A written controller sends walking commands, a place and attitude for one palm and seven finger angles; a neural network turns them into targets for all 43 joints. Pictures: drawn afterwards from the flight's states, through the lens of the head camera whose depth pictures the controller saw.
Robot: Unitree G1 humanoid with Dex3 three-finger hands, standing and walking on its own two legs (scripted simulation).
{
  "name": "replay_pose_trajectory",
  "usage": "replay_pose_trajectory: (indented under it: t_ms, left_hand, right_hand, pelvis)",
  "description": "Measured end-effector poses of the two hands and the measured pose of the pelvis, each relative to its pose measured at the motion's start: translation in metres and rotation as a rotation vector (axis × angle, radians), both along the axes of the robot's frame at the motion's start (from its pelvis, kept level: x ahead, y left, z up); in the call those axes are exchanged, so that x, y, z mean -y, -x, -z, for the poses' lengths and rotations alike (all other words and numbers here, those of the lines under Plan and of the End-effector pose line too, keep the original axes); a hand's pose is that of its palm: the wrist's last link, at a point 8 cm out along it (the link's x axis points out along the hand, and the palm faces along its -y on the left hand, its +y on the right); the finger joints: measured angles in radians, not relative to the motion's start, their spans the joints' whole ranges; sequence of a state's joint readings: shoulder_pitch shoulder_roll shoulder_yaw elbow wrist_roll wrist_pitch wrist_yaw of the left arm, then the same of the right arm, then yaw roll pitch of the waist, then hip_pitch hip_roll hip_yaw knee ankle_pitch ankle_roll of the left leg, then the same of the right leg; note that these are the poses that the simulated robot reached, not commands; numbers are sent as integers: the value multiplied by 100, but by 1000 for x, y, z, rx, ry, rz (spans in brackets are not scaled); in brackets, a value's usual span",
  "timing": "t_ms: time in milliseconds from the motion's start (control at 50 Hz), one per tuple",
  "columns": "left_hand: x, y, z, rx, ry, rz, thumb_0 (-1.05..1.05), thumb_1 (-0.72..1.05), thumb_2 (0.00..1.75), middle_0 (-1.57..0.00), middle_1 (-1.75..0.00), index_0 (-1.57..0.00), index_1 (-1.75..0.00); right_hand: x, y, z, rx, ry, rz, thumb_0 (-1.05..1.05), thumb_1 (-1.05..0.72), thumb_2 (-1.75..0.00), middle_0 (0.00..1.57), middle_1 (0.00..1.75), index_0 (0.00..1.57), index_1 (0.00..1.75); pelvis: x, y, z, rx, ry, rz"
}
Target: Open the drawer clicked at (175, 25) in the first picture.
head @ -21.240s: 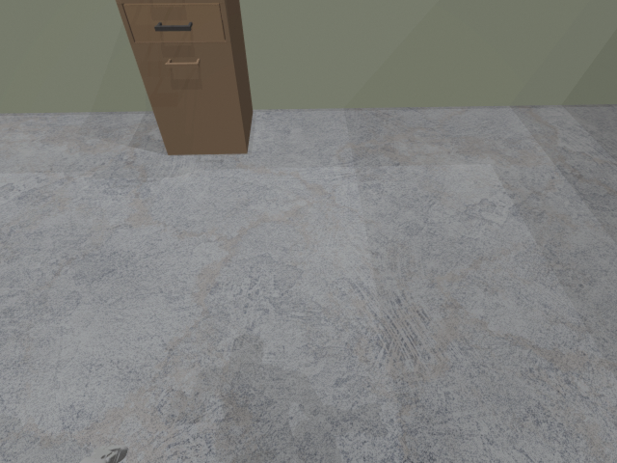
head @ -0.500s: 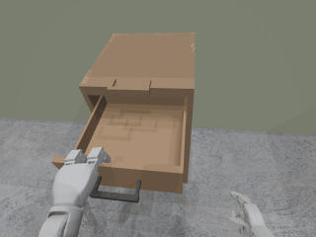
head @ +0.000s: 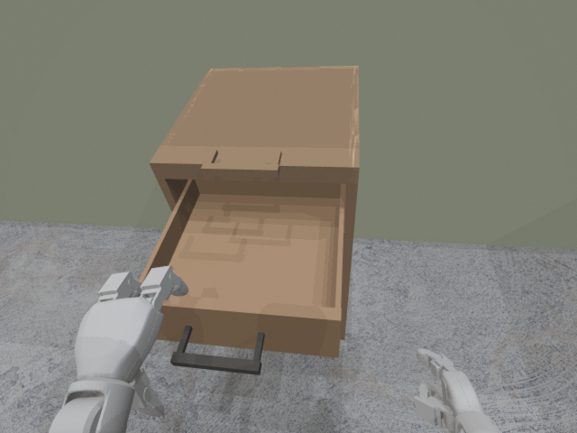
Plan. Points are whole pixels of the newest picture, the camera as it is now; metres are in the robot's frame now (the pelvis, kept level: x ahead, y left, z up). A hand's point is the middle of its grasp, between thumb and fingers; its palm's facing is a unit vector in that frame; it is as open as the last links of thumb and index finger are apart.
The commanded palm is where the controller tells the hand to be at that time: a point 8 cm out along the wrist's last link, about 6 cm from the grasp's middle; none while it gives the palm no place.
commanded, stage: draw the hand back to the body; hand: left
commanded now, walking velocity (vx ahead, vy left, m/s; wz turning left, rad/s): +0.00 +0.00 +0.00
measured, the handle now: (219, 350) +0.26 +0.17 -0.08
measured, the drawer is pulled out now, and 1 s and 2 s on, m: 0.30 0.30 0.30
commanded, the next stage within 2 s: step back with the hand held close in 1.32 s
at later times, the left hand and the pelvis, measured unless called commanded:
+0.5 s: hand (141, 331) +0.19 +0.19 +0.13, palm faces +0.27 -0.87 -0.41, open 13.5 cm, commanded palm +0.15 +0.24 +0.16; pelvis +0.01 +0.00 +0.01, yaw +2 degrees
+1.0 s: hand (85, 306) +0.20 +0.23 +0.17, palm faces +0.40 -0.81 -0.43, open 9.6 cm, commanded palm +0.14 +0.28 +0.19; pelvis +0.02 -0.01 +0.02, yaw +2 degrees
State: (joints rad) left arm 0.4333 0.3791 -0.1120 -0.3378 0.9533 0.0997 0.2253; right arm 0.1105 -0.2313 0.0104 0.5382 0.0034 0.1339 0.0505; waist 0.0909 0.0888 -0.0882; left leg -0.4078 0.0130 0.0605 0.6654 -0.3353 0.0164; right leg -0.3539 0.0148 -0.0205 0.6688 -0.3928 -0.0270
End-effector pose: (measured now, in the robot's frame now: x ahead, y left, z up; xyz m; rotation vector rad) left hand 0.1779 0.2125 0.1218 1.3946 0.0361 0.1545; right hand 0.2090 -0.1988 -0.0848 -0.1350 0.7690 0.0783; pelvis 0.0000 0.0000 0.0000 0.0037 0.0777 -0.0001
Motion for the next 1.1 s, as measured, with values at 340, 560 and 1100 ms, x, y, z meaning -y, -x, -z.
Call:
replay_pose_trajectory:
  t_ms: [340, 560, 1100]
  left_hand:
    - [-20, 17, -22, -23, -43, -4, 0, -49, 30, -32, -120, -32, -120]
    - [-23, 18, -36, 251, 996, -47, -1, -33, 36, -30, -110, -31, -110]
    - [-63, 28, -73, 357, 877, -129, 1, 56, 75, -23, -51, -24, -52]
  right_hand:
    - [-1, -2, -7, 15, 23, -17, 1, -91, -90, 20, 30, 20, 30]
    - [4, 15, -28, 150, 80, 62, 1, -91, -90, 20, 30, 20, 30]
    - [11, -16, -32, 150, 70, 66, 1, -91, -90, 21, 30, 20, 30]
  pelvis:
    - [0, 2, -5, 26, 7, -9]
    - [4, -11, -15, 115, 1, -30]
    - [6, -21, -21, 112, 1, -37]
